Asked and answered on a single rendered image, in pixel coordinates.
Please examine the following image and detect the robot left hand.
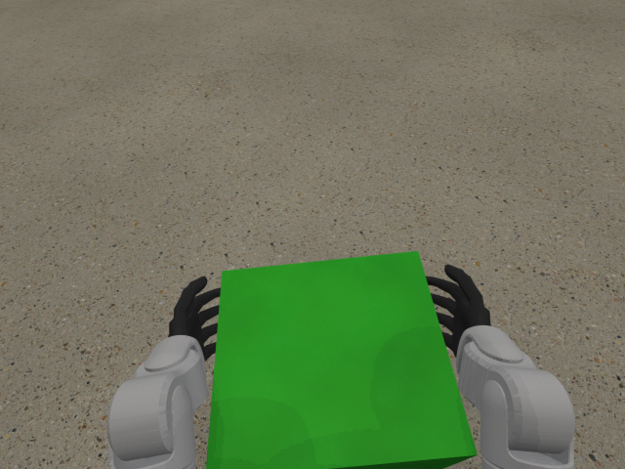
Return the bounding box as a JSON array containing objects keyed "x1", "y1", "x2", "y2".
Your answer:
[{"x1": 168, "y1": 277, "x2": 221, "y2": 361}]

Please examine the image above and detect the robot right forearm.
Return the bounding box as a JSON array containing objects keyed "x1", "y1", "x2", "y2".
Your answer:
[{"x1": 456, "y1": 325, "x2": 575, "y2": 469}]

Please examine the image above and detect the robot left forearm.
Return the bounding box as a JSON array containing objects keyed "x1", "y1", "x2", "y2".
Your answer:
[{"x1": 107, "y1": 335, "x2": 208, "y2": 469}]

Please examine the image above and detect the robot right hand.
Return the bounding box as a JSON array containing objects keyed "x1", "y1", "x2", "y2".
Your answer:
[{"x1": 426, "y1": 265, "x2": 491, "y2": 358}]

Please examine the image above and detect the carton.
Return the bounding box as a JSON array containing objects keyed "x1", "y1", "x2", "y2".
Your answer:
[{"x1": 206, "y1": 251, "x2": 478, "y2": 469}]

